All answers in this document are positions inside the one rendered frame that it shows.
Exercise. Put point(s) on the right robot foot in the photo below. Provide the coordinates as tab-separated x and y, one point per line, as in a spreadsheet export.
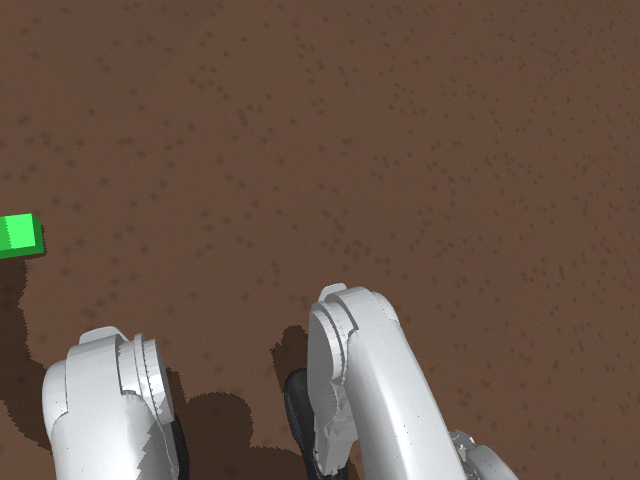
301	420

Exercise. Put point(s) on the left robot foot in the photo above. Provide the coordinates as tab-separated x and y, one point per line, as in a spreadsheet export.
181	449

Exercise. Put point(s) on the small box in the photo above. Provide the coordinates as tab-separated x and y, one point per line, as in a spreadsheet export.
20	235

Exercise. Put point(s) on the right robot hand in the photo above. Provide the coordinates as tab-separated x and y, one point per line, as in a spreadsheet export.
483	463

